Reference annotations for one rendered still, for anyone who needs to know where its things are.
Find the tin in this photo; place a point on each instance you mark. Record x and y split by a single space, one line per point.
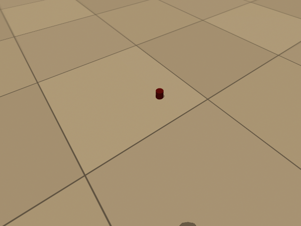
159 93

